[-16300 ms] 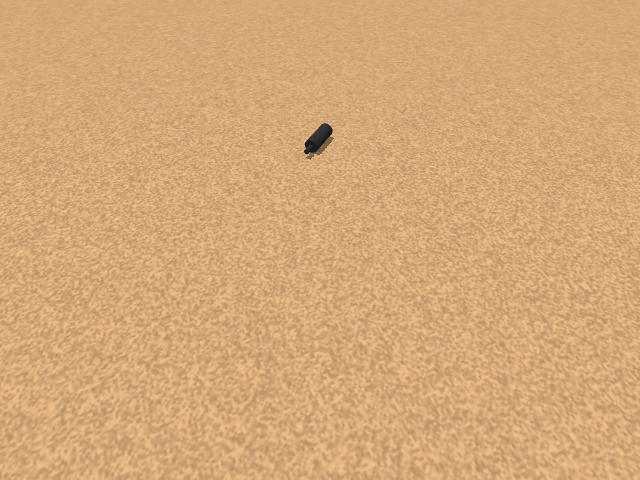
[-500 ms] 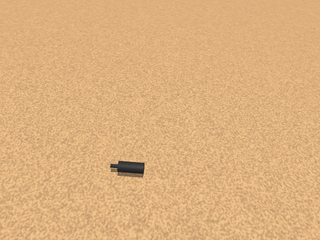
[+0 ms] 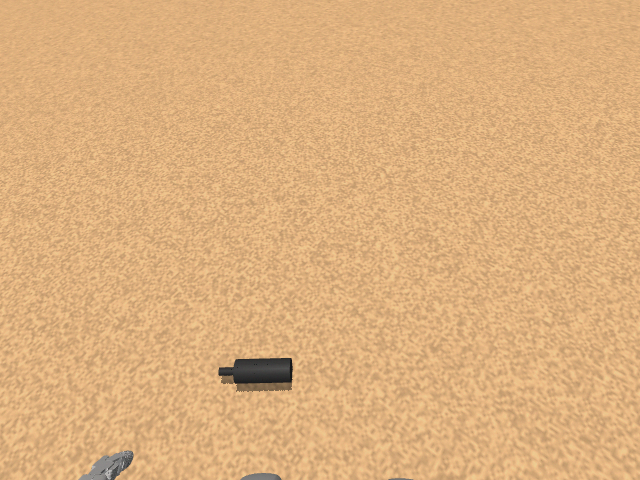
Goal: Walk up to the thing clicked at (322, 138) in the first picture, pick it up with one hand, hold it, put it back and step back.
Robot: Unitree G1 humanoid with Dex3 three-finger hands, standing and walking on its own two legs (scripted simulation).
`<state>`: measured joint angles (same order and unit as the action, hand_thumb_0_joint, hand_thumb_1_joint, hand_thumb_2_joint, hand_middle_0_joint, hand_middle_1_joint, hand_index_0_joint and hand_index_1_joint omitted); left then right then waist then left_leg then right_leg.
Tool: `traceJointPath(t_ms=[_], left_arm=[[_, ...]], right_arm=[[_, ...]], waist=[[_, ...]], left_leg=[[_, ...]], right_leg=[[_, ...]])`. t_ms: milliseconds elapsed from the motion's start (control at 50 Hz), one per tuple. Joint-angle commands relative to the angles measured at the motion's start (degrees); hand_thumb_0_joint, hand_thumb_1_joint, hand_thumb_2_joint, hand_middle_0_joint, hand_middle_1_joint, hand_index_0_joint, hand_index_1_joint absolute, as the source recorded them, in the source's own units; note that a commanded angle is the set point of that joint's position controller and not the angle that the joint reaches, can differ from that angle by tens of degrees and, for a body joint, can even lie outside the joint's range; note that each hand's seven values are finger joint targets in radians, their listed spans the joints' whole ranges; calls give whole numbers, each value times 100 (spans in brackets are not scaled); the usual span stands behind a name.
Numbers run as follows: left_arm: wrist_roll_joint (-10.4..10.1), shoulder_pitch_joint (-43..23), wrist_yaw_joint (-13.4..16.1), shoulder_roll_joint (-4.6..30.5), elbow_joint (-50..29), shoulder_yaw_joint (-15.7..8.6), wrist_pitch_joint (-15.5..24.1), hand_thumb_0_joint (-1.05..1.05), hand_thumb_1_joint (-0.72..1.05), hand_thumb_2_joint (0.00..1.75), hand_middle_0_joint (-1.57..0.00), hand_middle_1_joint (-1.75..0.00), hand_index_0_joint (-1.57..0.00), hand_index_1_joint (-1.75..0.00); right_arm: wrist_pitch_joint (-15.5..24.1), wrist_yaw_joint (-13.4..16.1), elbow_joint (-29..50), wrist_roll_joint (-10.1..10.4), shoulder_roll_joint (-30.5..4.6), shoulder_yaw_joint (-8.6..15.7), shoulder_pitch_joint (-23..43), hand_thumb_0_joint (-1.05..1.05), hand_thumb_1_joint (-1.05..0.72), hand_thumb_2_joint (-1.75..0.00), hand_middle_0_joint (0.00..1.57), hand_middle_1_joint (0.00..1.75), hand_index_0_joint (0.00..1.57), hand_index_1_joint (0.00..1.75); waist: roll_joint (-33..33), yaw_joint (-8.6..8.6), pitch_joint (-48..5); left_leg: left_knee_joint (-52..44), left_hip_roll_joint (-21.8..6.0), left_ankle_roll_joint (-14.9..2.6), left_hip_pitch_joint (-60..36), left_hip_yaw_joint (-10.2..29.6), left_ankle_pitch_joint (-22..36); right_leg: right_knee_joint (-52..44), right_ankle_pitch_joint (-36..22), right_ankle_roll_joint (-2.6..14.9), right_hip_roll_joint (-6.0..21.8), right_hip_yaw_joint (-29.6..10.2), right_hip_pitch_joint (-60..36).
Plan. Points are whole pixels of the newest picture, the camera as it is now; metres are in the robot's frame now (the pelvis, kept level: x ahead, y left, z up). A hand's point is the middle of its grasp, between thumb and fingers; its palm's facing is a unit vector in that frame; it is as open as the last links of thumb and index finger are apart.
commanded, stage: walk up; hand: left
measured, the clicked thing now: (255, 370) +0.51 +0.25 -0.73
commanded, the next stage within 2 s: none
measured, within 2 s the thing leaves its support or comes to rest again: neither
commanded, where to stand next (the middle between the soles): +0.13 +0.02 m, yaw +2 degrees
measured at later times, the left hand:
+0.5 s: hand out of the picture +0.12 +0.28 -0.17, palm faces -0.02 -0.94 -0.35, open 7.4 cm
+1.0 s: hand out of the picture +0.10 +0.28 -0.15, palm faces +0.00 -0.94 -0.34, open 7.4 cm
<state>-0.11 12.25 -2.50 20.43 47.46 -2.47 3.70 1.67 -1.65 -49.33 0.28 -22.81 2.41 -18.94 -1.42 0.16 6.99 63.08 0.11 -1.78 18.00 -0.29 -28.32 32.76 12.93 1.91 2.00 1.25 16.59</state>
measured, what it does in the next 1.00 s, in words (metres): steps on the spot: left foot, then right foot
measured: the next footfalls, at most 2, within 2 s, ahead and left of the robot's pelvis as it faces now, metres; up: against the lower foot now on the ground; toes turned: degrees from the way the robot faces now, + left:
left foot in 0.24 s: +0.11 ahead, +0.14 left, +0.00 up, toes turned -1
right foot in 0.54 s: +0.05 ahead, -0.13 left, +0.00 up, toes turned +0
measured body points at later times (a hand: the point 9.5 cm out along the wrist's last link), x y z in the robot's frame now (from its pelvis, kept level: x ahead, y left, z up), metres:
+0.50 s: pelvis +0.04 +0.02 -0.02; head +0.09 +0.03 +0.43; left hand +0.12 +0.33 -0.15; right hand +0.16 -0.29 -0.12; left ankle +0.13 +0.13 -0.73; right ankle +0.00 -0.13 -0.71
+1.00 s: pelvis +0.01 +0.02 +0.00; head +0.02 +0.03 +0.45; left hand +0.10 +0.33 -0.12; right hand +0.09 -0.28 -0.12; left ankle +0.07 +0.14 -0.73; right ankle +0.01 -0.13 -0.73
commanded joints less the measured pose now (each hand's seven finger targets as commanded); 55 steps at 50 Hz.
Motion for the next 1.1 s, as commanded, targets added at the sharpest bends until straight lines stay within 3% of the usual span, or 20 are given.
traceJointPath(t_ms=[0, 100, 160, 200, 220, 240, 260, 280, 360, 440, 500, 540, 560, 580, 600, 640, 700, 760, 860, 1080], left_arm=[[-10, 393, 211, 1522, -295, -420, 62, 0, 90, 90, -20, -30, -20, -30], [86, 159, 312, 1385, -376, -306, 1, 0, 90, 90, -20, -30, -20, -30], [-12, -98, 307, 1527, -424, -276, -156, 0, 90, 90, -20, -30, -20, -30], [-101, -275, 326, 1358, -428, -214, -281, 0, 90, 90, -20, -30, -20, -30], [-153, -133, 325, 1166, -444, -169, -324, 0, 90, 90, -20, -30, -20, -30], [-229, 110, 356, 1082, -345, -157, -418, 0, 90, 90, -20, -30, -20, -30], [-194, 255, 406, 1296, -196, -202, -520, 0, 90, 90, -20, -30, -20, -30], [-163, 227, 423, 1299, -94, -191, -540, 0, 90, 90, -20, -30, -20, -30], [-130, 229, 346, 1273, 115, -249, -522, 0, 90, 90, -20, -30, -20, -30], [-59, 199, 336, 1172, 279, -225, -422, 0, 90, 90, -20, -30, -20, -30], [44, 623, 393, 1126, 631, -248, -269, 0, 90, 90, -20, -30, -20, -30], [208, 134, 423, 1736, 419, -351, -131, 0, 90, 90, -20, -30, -20, -30], [196, -450, 420, 2233, 310, -397, -158, 0, 90, 90, -20, -30, -20, -30], [185, -836, 404, 2126, 216, -370, -162, 0, 90, 90, -20, -30, -20, -30], [140, -985, 377, 1767, 197, -293, -159, 0, 90, 90, -20, -30, -20, -30], [127, -916, 381, 1516, 313, -222, -106, 0, 90, 90, -20, -30, -20, -30], [74, -564, 334, 1401, 380, -190, -110, 0, 90, 90, -20, -30, -20, -30], [66, -353, 331, 1247, 709, -126, -157, 0, 90, 90, -20, -30, -20, -30], [65, -675, 266, 1300, 788, -91, -182, 0, 90, 90, -20, -30, -20, -30], [83, -717, 237, 1247, 1176, -121, -141, 0, 90, 90, -20, -30, -20, -30]], right_arm=[[88, 69, 311, -23, -987, 325, -627, 0, -90, -90, 20, 30, 20, 30], [118, 164, 245, -10, -771, 243, -175, 0, -90, -90, 20, 30, 20, 30], [136, 235, 162, -52, -789, 280, -125, 0, -90, -90, 20, 30, 20, 30], [155, 280, 61, -114, -1030, 374, -279, 0, -90, -90, 20, 30, 20, 30], [153, 300, 141, -158, -1511, 485, -132, 0, -90, -90, 20, 30, 20, 30], [147, 301, 315, -138, -1706, 478, 207, 0, -90, -90, 20, 30, 20, 30], [135, 306, 334, -72, -1768, 467, 397, 0, -90, -90, 20, 30, 20, 30], [120, 327, 327, -86, -1666, 446, 603, 0, -90, -90, 20, 30, 20, 30], [43, 362, 376, -92, -1404, 355, 877, 0, -90, -90, 20, 30, 20, 30], [-69, 296, 350, -152, -1364, 334, 901, 0, -90, -90, 20, 30, 20, 30], [-204, 223, 349, -88, -1204, 251, 1288, 0, -90, -90, 20, 30, 20, 30], [-217, 163, 405, 19, -785, 106, 1265, 0, -90, -90, 20, 30, 20, 30], [-254, 225, 343, -14, -1063, 243, 1446, 0, -90, -90, 20, 30, 20, 30], [-250, 223, 145, -52, -1166, 312, 1277, 0, -90, -90, 20, 30, 20, 30], [-228, 166, 29, -44, -1176, 322, 1150, 0, -90, -90, 20, 30, 20, 30], [-129, 105, -90, 17, -903, 223, 1246, 0, -90, -90, 20, 30, 20, 30], [-32, 139, -182, -63, -1031, 205, 1185, 0, -90, -90, 20, 30, 20, 30], [-9, 101, -308, -45, -1070, 171, 1585, 0, -90, -90, 20, 30, 20, 30], [-34, 59, -610, -105, -1134, 98, 1602, 0, -90, -90, 20, 30, 20, 30], [27, 82, -939, -104, -1000, 33, 1543, 0, -90, -90, 20, 30, 20, 30]], waist=[[954, -15, -374], [1069, -101, -702], [946, 17, -864], [493, 221, -876], [-536, 136, -1007], [-864, -38, -1023], [-933, 7, -1153], [-900, -56, -1069], [-962, -103, -1163], [-1039, 1, -1378], [-655, -308, -1296], [764, -93, -820], [1151, -64, -550], [1081, 100, -333], [818, 258, -210], [897, 232, -394], [701, 10, -1072], [386, -190, -945], [-64, -65, -500], [-244, -66, -712]], left_leg=[[-34, -173, 66, 654, 264, 655], [-1995, -235, 320, 255, -42, 1184], [-2714, -12, 187, -452, -264, 2065], [-3434, -118, 44, -963, 10, 3215], [-3639, -1084, -256, -1100, 1120, 4413], [-4084, -1938, -897, -805, 2363, 4459], [-4042, -2283, -1482, -588, 2713, 4177], [-4011, -2259, -1594, -476, 2757, 4077], [-3589, -1428, -1050, -492, 1249, 4124], [-3375, -1383, -997, -956, 1283, 3394], [-2724, -1101, -666, -293, 936, 2830], [-2061, -263, -8, 921, 431, 1482], [-1543, -82, 57, 469, 506, -189], [-1383, -245, 96, -181, 583, -60], [-1723, -270, 85, -454, 481, 308], [-2761, -164, 24, -457, 277, 1652], [-3271, -559, -243, -1207, 721, 3362], [-3597, -755, -235, -490, 1167, 1989], [-4418, -607, -68, -199, 1248, 151], [-4650, -598, 53, -206, 1184, 754]], right_leg=[[-1303, -2088, 1103, 1038, -943, -350], [-600, -3876, 1071, 1016, -347, -533], [114, -3329, 858, 1015, -434, -231], [670, -1787, 526, 774, -441, 330], [1290, -534, 179, 189, -144, 678], [1918, 1388, -17, -472, -115, 648], [2676, 2377, -18, -331, -523, 323], [2899, 2408, -22, -224, -683, 404], [2734, 1993, 3, -301, -607, 473], [1125, 1818, -159, -174, -109, 241], [-901, 369, -96, -227, -104, -821], [-1396, 153, 448, 1277, -2468, -692], [-1411, 35, 1130, 1983, -2770, 486], [-1295, 25, 1219, 1972, -2590, 1135], [-1072, 29, 926, 1520, -1842, 1195], [-662, -916, 382, 879, -881, 386], [-162, -1033, 43, 484, -603, -59], [-823, 763, 18, 355, -568, -492], [-1126, 1485, 111, 343, -569, -275], [-1514, 693, 30, 359, -462, -868]])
